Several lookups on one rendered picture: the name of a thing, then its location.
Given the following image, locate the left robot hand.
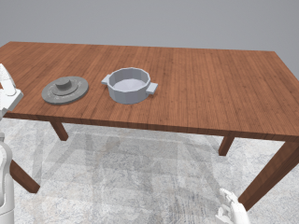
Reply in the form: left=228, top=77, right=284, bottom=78
left=0, top=63, right=24, bottom=121

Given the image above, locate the robot left forearm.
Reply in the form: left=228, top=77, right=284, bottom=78
left=0, top=132, right=15, bottom=224

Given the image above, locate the pot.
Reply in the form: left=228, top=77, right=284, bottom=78
left=101, top=67, right=158, bottom=105

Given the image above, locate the table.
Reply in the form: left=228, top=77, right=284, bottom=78
left=0, top=41, right=299, bottom=212

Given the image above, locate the knob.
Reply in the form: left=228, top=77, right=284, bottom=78
left=54, top=77, right=71, bottom=90

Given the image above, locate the right robot hand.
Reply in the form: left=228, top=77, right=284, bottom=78
left=215, top=188, right=250, bottom=224

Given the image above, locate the lid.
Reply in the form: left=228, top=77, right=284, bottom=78
left=41, top=76, right=89, bottom=105

